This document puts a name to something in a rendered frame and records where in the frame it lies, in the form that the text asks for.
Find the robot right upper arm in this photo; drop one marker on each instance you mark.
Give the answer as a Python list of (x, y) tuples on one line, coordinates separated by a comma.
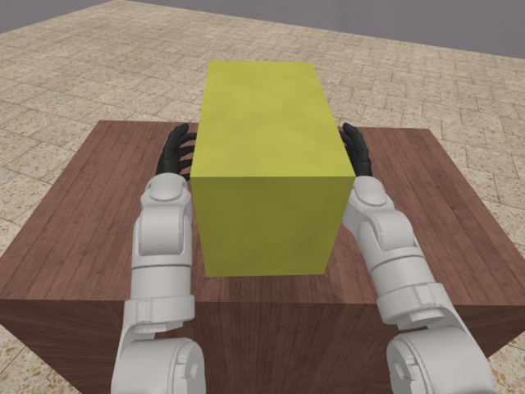
[(442, 360)]

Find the left robot forearm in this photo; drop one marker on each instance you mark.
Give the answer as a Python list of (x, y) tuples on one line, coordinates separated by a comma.
[(160, 298)]

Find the carton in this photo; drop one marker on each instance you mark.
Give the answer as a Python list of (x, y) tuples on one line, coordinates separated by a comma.
[(270, 175)]

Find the robot left upper arm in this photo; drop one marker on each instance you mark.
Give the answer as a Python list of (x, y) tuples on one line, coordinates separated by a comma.
[(160, 366)]

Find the left robot hand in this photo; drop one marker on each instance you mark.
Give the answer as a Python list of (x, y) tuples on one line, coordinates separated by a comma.
[(169, 161)]

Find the right robot hand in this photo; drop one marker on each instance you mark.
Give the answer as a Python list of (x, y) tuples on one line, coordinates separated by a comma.
[(356, 150)]

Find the right robot forearm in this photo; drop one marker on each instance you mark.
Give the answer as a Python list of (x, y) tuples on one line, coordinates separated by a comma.
[(407, 292)]

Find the pedestal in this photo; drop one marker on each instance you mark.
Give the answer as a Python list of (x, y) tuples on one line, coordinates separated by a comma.
[(65, 277)]

